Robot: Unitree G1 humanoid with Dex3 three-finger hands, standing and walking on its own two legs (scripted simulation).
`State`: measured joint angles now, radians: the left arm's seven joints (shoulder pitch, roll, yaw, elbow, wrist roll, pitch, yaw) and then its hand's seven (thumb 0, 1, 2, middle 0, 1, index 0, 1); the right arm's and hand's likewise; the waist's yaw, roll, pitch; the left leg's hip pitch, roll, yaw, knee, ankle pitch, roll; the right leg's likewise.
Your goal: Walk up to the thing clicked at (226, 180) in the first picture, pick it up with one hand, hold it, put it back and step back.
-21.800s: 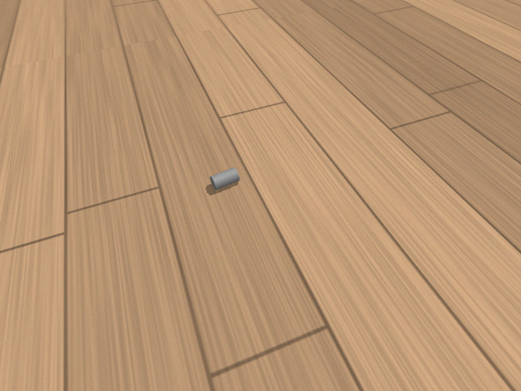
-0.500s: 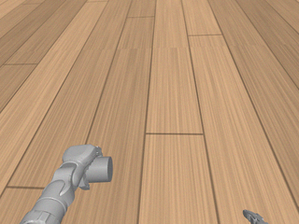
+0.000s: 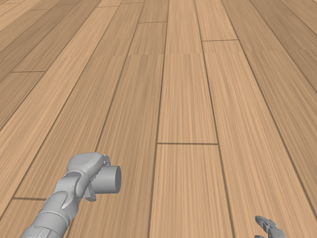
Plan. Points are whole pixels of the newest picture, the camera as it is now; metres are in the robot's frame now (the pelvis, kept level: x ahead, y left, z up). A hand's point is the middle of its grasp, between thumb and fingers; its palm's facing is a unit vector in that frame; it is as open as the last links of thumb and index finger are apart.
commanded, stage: hold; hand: left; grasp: from above
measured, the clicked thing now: (95, 179) +0.30 +0.22 -0.05
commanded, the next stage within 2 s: crouch in 0.66 s
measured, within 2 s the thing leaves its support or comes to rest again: neither
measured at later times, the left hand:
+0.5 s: hand (89, 180) +0.29 +0.22 -0.03, palm faces -0.44 -0.06 -0.89, open 10.1 cm
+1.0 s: hand (91, 184) +0.29 +0.23 -0.05, palm faces -0.46 -0.06 -0.88, open 10.1 cm
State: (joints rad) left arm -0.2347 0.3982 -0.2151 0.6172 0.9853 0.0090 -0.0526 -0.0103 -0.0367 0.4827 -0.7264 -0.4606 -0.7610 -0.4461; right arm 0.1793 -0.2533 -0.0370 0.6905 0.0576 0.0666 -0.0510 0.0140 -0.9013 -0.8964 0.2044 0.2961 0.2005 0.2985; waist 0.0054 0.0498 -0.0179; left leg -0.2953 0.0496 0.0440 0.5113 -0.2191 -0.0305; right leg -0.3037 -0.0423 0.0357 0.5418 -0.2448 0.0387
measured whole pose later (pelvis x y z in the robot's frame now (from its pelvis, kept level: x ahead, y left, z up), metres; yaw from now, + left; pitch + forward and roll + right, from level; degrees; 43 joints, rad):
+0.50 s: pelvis +0.00 +0.00 +0.00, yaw +0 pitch +0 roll +1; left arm -0.21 0.40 -0.21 0.58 0.98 0.01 -0.07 -0.01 -0.03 0.51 -0.71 -0.48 -0.74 -0.47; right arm 0.17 -0.25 -0.03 0.69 0.06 0.07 -0.06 0.01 -0.90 -0.90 0.20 0.30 0.20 0.30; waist 0.01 0.05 -0.01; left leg -0.27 0.05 0.05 0.48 -0.21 -0.03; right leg -0.28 -0.04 0.04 0.51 -0.24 0.04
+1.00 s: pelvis +0.01 +0.00 +0.00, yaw +0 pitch +1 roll +1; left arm -0.20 0.39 -0.19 0.64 1.02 -0.03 -0.01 -0.01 -0.02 0.50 -0.68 -0.52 -0.71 -0.51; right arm 0.16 -0.24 -0.04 0.69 0.06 0.09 -0.05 0.01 -0.90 -0.90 0.20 0.30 0.20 0.30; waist 0.00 0.04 -0.01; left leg -0.29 0.05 0.04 0.49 -0.22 -0.03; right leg -0.29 -0.05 0.03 0.53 -0.25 0.04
